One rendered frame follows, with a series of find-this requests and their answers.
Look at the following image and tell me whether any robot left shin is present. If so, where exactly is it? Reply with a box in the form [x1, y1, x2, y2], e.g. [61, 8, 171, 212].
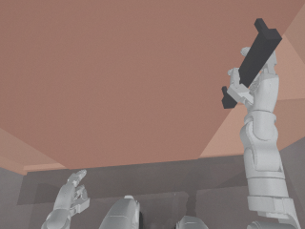
[124, 195, 139, 229]

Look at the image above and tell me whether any robot left thigh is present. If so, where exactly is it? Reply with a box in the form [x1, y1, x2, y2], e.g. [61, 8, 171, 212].
[99, 198, 140, 229]

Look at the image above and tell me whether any handle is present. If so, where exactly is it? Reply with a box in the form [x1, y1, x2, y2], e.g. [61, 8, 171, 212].
[221, 18, 282, 109]

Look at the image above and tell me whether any robot left hand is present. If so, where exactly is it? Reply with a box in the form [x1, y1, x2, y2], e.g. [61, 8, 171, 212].
[52, 169, 90, 217]

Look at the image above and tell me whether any robot right hand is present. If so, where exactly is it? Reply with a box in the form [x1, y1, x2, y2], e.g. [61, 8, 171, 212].
[227, 47, 279, 113]

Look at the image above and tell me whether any right robot forearm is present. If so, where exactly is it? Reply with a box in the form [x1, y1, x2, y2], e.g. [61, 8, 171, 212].
[239, 110, 301, 229]

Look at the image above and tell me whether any wardrobe door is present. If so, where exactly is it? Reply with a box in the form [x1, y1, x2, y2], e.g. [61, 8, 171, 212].
[0, 128, 58, 166]
[0, 0, 305, 170]

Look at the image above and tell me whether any left robot forearm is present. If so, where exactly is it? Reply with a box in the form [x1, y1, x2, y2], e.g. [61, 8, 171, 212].
[41, 208, 71, 229]

